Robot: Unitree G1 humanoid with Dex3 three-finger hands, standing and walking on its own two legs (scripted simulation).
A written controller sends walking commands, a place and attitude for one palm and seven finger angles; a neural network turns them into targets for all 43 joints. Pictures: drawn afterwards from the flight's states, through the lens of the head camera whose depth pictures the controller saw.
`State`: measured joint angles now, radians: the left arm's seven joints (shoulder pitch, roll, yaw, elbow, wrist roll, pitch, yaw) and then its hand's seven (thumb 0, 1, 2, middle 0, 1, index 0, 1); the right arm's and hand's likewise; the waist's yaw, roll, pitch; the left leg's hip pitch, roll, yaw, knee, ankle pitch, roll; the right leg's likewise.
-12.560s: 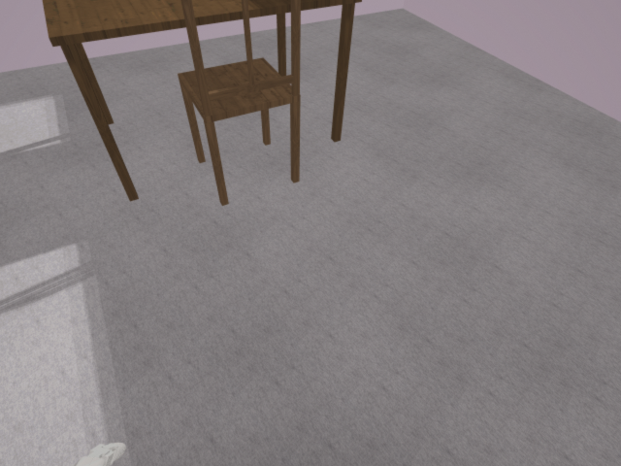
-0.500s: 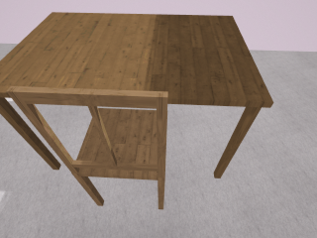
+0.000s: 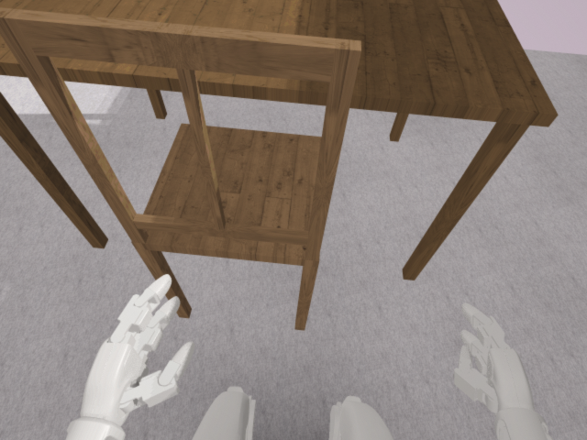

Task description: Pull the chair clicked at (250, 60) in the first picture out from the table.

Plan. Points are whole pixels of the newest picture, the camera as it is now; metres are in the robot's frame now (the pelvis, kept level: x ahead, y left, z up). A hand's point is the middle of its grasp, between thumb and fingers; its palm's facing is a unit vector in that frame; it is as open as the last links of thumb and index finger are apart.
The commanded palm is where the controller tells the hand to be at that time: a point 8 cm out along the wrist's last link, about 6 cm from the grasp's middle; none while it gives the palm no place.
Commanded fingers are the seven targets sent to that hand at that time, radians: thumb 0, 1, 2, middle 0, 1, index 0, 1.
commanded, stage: raise the hand toward the chair's back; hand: left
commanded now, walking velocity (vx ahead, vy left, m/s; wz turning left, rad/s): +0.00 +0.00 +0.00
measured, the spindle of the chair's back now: (207, 165) +0.49 +0.18 +0.05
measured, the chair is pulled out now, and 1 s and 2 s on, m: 0.00 0.00 0.00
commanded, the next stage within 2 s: aim the fingers beside a spindle in 1.64 s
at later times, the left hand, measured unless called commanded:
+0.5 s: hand (124, 324) +0.23 +0.22 +0.06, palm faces +0.10 -0.99 -0.07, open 13.9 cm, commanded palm +0.20 +0.26 +0.05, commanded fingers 0.00 -0.24 0.41 -0.09 -0.12 -0.09 -0.12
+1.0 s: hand (153, 315) +0.25 +0.20 +0.04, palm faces -0.04 -1.00 -0.05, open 16.8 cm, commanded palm +0.23 +0.26 +0.07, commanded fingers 0.00 -0.50 0.30 -0.06 -0.08 -0.06 -0.08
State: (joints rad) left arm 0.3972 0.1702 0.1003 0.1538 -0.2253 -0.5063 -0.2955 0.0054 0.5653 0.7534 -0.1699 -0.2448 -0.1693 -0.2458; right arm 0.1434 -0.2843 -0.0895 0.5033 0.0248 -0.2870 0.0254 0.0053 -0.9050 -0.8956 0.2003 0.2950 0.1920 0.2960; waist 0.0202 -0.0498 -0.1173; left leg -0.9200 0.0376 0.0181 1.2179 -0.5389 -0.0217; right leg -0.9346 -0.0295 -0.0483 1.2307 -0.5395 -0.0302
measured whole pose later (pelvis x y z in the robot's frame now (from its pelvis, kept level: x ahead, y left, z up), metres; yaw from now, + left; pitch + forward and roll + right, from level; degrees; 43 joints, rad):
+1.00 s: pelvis +0.02 +0.00 +0.01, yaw +1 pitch +16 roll -2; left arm 0.30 0.26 0.18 0.01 -0.27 -0.27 -0.32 -0.01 -0.48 0.31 -0.06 -0.08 -0.06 -0.08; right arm 0.18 -0.23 0.02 0.56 0.02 -0.26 -0.07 0.01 -0.90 -0.89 0.21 0.30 0.20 0.30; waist 0.01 0.03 -0.12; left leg -0.94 0.05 -0.04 1.20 -0.55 -0.03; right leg -0.91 -0.01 -0.10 1.17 -0.54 -0.03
